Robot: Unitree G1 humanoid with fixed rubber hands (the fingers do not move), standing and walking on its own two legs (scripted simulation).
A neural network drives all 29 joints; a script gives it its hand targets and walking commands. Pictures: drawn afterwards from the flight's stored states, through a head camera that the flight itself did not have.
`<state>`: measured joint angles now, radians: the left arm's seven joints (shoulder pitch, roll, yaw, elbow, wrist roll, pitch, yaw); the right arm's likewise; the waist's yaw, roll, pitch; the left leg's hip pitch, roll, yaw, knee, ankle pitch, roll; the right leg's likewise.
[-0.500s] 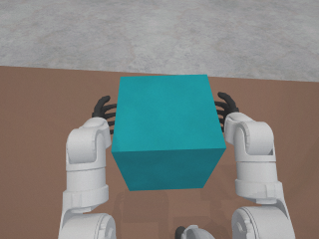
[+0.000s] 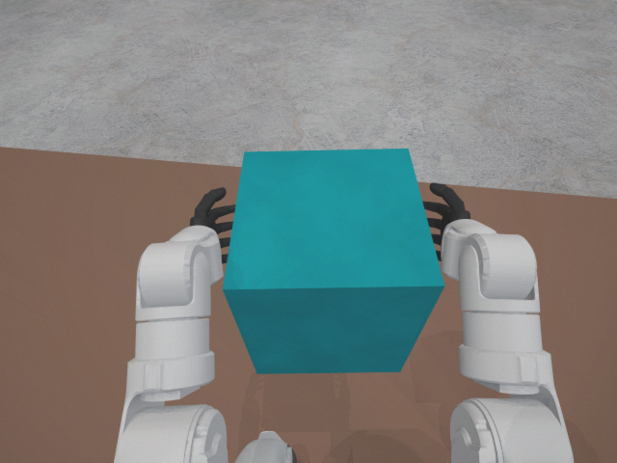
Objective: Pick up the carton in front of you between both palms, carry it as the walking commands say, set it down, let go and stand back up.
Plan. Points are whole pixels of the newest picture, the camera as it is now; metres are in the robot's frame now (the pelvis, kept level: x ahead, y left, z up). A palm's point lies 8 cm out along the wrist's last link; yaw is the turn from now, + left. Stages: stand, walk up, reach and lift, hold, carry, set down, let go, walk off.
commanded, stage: carry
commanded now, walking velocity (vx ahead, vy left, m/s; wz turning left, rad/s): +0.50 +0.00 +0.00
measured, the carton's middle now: (327, 269) +0.36 +0.01 +0.04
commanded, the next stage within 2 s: none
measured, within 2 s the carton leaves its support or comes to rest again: neither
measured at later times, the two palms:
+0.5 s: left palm (251, 117) +0.67 +0.15 +0.08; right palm (417, 116) +0.65 -0.14 +0.09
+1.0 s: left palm (273, 49) +0.96 +0.14 +0.07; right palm (401, 45) +0.97 -0.16 +0.07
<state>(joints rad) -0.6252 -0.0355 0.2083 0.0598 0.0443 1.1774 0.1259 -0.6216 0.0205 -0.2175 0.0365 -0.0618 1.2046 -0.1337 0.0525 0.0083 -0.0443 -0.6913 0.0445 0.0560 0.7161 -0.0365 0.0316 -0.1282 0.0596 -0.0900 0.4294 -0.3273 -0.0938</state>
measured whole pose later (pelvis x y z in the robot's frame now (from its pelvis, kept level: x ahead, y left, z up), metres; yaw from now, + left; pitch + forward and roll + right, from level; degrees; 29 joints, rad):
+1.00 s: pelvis +0.61 -0.02 -0.04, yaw +0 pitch +5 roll +1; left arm -0.62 -0.02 0.21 0.05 0.04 1.18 0.13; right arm -0.62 0.02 -0.21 0.03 -0.06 1.21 -0.13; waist 0.05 0.00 -0.03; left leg -0.73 0.06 0.03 0.88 -0.15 0.02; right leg -0.21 0.06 -0.10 0.45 -0.27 -0.11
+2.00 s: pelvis +1.22 -0.03 -0.09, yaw +1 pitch +5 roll +1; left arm -0.62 -0.02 0.20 0.07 0.04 1.18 0.13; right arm -0.63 0.02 -0.20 0.07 -0.06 1.21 -0.13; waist 0.05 0.00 -0.01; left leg -0.72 0.07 0.02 0.97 -0.25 0.01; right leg -0.27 0.05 -0.11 0.47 -0.22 -0.12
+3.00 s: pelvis +1.85 -0.04 -0.10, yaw +2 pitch +5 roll +2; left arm -0.35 -0.13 0.22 -0.17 0.10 1.20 0.11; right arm -0.38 0.14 -0.20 -0.14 -0.11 1.20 -0.12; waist 0.03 -0.01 -0.05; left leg -0.62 0.06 0.06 0.91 -0.29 -0.02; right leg -0.24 0.02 -0.13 0.32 -0.18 -0.09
